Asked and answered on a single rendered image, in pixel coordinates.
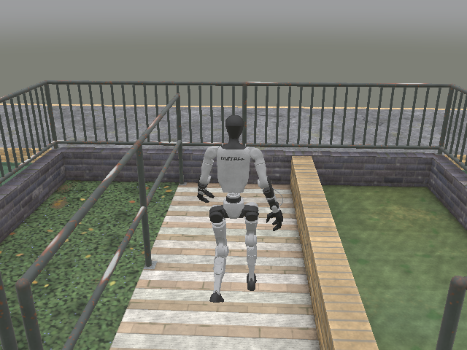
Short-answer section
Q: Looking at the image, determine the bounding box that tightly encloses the left robot upper arm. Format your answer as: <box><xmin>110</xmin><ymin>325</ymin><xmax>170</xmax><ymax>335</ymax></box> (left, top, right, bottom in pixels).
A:
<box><xmin>199</xmin><ymin>146</ymin><xmax>219</xmax><ymax>184</ymax></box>

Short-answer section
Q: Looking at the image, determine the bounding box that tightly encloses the left robot thigh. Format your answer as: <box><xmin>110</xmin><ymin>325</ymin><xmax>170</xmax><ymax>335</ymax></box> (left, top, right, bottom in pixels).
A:
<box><xmin>209</xmin><ymin>205</ymin><xmax>229</xmax><ymax>257</ymax></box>

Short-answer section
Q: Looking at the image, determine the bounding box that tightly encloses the robot right hand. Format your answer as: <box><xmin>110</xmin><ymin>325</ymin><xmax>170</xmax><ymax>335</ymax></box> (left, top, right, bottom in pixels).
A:
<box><xmin>266</xmin><ymin>210</ymin><xmax>283</xmax><ymax>231</ymax></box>

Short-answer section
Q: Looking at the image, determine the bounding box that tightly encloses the robot left shin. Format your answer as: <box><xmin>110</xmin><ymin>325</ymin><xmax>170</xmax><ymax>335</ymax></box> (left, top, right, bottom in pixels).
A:
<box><xmin>213</xmin><ymin>246</ymin><xmax>226</xmax><ymax>295</ymax></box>

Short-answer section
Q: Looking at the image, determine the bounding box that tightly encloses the robot left hand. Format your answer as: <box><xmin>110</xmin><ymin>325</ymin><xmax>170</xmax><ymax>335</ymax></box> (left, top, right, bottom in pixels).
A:
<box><xmin>197</xmin><ymin>190</ymin><xmax>214</xmax><ymax>203</ymax></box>

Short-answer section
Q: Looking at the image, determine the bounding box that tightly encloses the right robot forearm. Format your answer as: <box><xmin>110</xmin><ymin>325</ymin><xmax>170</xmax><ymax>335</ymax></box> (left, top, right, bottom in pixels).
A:
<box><xmin>263</xmin><ymin>177</ymin><xmax>280</xmax><ymax>213</ymax></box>

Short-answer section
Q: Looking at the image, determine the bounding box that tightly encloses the right robot upper arm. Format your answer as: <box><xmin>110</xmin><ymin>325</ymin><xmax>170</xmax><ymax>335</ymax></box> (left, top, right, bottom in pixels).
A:
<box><xmin>249</xmin><ymin>147</ymin><xmax>269</xmax><ymax>189</ymax></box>

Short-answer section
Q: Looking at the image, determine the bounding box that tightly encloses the left robot forearm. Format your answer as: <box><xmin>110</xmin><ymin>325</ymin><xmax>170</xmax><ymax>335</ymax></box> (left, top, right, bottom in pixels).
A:
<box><xmin>198</xmin><ymin>174</ymin><xmax>208</xmax><ymax>195</ymax></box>

